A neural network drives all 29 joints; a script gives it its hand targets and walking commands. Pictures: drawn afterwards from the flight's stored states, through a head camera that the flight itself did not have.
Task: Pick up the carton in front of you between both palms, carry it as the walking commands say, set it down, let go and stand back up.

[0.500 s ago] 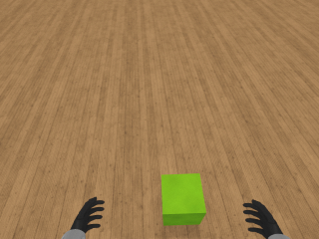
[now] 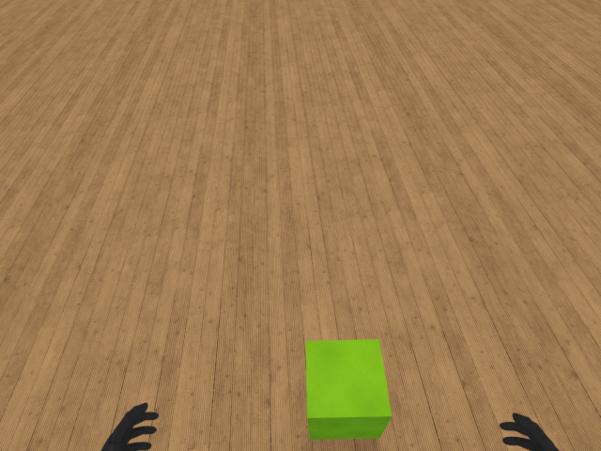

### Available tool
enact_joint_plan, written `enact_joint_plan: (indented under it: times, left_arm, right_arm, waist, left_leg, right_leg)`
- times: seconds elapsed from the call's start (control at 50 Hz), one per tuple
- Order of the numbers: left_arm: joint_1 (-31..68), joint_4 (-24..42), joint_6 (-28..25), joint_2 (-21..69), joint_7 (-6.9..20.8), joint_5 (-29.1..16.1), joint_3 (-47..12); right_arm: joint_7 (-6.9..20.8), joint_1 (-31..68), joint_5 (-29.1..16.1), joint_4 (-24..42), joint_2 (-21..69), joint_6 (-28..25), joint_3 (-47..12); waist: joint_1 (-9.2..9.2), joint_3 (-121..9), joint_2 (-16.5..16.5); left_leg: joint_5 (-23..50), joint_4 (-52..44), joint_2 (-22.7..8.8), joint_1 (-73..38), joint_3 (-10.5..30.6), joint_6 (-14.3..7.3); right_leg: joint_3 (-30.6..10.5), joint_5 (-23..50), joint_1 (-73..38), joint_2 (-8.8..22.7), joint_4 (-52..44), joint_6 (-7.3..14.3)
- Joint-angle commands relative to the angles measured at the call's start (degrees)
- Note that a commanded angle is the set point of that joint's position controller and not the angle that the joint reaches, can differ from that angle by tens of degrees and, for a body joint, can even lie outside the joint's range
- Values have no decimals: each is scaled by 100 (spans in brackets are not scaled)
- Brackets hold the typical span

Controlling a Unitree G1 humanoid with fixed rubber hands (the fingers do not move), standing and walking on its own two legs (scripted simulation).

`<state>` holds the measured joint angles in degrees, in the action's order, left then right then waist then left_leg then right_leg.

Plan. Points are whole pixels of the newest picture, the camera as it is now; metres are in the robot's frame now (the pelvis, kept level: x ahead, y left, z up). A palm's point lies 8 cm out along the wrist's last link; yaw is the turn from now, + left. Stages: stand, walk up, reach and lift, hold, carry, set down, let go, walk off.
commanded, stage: stand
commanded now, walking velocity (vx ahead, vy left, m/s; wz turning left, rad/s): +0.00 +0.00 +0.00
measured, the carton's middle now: (343, 390) +0.39 -0.06 -0.64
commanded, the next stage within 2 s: none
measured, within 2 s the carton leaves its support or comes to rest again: neither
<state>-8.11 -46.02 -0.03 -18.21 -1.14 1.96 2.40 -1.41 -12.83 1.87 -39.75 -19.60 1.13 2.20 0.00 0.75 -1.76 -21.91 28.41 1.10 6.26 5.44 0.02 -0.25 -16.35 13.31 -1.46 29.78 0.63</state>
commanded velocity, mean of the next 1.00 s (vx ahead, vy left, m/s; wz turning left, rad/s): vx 0.00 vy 0.00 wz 0.00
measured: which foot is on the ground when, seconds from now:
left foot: down 0.00-1.00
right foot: down 0.00-1.00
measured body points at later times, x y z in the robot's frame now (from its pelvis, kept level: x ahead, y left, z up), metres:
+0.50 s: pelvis -0.02 +0.00 +0.01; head -0.02 -0.01 +0.46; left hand +0.10 +0.30 -0.10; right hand +0.10 -0.30 -0.10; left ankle -0.07 +0.13 -0.73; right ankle -0.01 -0.11 -0.73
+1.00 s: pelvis -0.03 -0.01 +0.01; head -0.03 -0.01 +0.46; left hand +0.08 +0.31 -0.10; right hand +0.07 -0.32 -0.11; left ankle -0.07 +0.13 -0.73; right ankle -0.01 -0.11 -0.73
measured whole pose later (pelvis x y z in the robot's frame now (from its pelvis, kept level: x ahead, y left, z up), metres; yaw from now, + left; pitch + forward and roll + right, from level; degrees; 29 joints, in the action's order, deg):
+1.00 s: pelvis -0.03 -0.01 +0.01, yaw +0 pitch -3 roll +0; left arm -6.3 -58.4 -0.6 -21.2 -0.5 0.9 1.2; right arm -1.1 -10.9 1.2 -52.7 -22.2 -0.3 0.2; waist -0.4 2.1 -1.0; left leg -16.0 21.5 0.8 2.9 5.3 0.5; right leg -0.5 -10.3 9.8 -1.4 22.7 1.0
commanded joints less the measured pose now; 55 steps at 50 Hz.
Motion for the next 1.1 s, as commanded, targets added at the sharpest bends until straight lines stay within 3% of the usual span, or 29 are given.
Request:
enact_joint_plan:
  times: [0.0,0.54,1.08]
  left_arm:
    - [172,204,-84,-909,-29,-8,206]
    - [361,-591,-102,-1122,23,-66,127]
    - [438,-1075,-124,-1308,40,-128,36]
  right_arm:
    - [-36,38,-6,255,-850,-99,202]
    - [-14,217,-22,-541,-1059,-186,67]
    - [14,326,-79,-1161,-1205,-201,-27]
  waist:
    - [-13,-412,130]
    - [-35,-31,138]
    - [-36,-27,151]
  left_leg:
    - [2412,-334,-482,404,233,7]
    - [1384,-976,-570,420,375,-69]
    - [1440,-1129,-627,302,380,-110]
  right_leg:
    - [-503,2210,-804,591,-240,106]
    - [-689,1397,-867,666,-834,81]
    - [-736,1446,-923,723,-1011,101]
